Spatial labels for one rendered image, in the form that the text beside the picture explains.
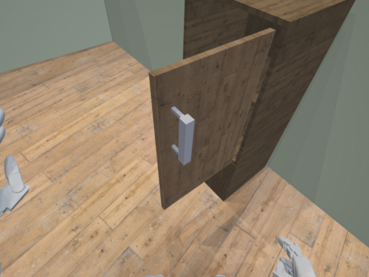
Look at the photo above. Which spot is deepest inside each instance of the left robot hand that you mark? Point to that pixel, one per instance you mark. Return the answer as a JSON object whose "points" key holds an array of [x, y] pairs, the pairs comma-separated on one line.
{"points": [[12, 194]]}

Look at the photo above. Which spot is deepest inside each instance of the right robot hand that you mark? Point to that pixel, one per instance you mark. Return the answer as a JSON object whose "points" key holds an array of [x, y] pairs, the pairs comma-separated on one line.
{"points": [[300, 265]]}

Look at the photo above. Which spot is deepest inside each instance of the handle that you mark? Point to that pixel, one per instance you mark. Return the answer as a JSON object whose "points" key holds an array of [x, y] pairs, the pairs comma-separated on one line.
{"points": [[186, 131]]}

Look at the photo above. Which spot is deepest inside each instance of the cupboard door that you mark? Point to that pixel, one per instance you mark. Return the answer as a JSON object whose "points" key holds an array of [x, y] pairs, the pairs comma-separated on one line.
{"points": [[216, 89]]}

